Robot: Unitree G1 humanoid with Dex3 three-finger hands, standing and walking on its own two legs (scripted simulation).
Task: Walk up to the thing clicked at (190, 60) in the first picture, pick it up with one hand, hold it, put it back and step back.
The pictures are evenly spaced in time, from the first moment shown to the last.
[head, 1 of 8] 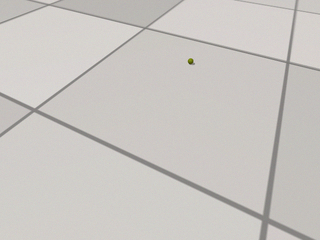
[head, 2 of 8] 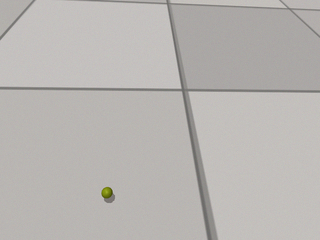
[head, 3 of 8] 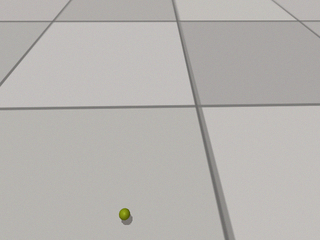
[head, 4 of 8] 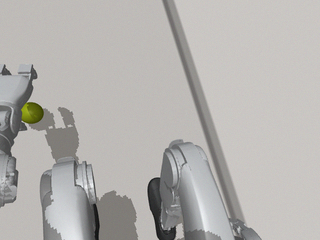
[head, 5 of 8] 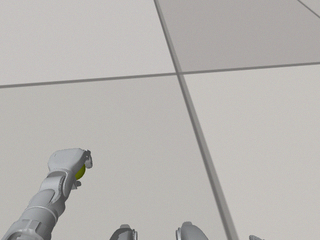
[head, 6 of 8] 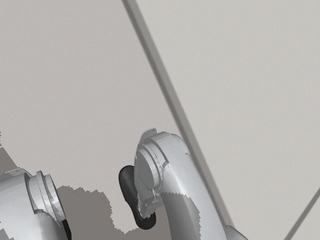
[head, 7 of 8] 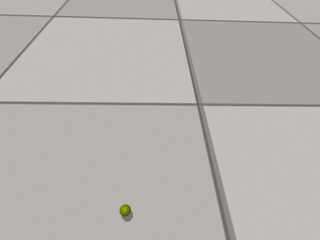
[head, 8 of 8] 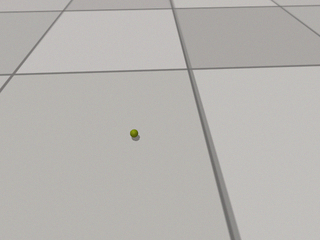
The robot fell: no
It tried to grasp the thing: yes
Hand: left
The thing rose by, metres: 0.70
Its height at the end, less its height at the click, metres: +0.00
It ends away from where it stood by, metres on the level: 0.00
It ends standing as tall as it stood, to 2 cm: yes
